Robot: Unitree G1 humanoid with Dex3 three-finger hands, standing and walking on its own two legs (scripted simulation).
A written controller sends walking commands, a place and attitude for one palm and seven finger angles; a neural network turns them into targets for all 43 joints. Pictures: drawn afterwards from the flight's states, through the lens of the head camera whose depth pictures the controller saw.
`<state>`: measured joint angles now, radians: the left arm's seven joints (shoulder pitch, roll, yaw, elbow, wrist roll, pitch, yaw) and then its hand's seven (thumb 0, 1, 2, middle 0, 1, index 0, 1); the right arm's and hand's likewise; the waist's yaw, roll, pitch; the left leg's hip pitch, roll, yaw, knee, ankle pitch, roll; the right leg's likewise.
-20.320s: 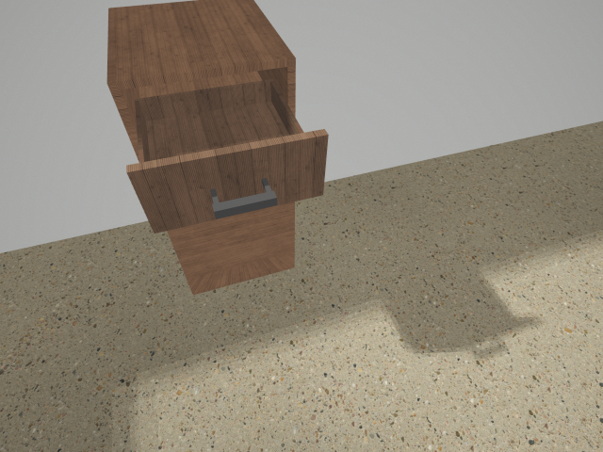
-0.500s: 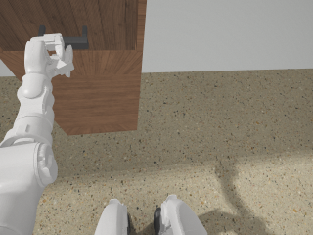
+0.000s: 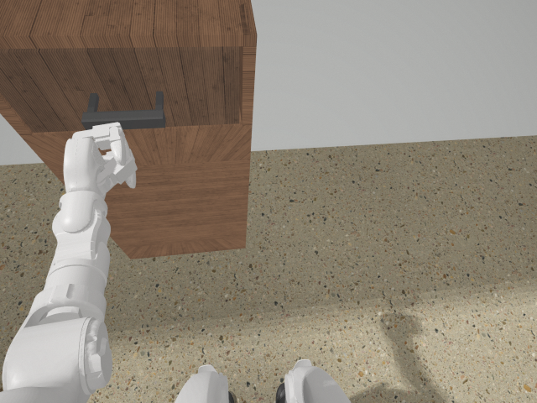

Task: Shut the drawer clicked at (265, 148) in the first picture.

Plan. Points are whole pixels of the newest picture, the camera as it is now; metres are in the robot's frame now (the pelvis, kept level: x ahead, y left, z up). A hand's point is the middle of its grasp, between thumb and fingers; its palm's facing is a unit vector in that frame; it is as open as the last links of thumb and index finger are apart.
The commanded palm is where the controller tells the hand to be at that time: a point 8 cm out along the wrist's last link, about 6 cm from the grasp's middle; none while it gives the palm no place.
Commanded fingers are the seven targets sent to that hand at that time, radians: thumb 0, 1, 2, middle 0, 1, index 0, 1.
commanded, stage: draw the hand back to the body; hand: left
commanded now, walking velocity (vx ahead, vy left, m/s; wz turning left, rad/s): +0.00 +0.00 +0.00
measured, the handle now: (126, 109) +0.55 +0.20 +0.05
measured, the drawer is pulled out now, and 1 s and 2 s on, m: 0.00 0.00 0.00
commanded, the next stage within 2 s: step back with the hand held close in 1.48 s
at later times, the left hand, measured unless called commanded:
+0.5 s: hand (88, 201) +0.36 +0.20 +0.11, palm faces +0.10 -0.99 -0.04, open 3.3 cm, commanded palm +0.32 +0.25 +0.12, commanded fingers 0.00 0.90 0.90 -1.40 -1.60 -1.40 -1.60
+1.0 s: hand (11, 269) +0.26 +0.21 +0.18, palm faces +0.34 -0.89 -0.31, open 3.3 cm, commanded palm +0.21 +0.26 +0.20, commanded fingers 0.00 0.90 0.90 -1.40 -1.60 -1.40 -1.60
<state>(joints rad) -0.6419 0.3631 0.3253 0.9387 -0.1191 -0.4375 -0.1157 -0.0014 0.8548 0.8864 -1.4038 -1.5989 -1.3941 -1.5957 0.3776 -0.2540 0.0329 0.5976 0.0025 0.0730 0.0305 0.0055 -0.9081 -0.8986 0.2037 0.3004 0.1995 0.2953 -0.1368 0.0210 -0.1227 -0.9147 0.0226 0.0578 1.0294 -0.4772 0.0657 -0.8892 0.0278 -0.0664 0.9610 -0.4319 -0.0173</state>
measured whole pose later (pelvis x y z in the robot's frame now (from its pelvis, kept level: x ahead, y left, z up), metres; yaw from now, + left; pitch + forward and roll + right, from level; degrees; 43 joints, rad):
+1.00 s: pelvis +0.03 -0.02 +0.07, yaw +2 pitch -2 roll +0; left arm 0.28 0.31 0.17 -0.15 -0.08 -0.05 0.10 0.02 0.90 0.90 -1.41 -1.60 -1.40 -1.60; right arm 0.19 -0.24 0.05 0.59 0.03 -0.04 -0.06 0.01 -0.91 -0.90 0.20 0.30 0.20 0.30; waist 0.03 0.06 0.00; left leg -0.14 -0.01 0.04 0.47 -0.29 0.03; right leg -0.14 0.02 -0.07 0.45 -0.28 -0.04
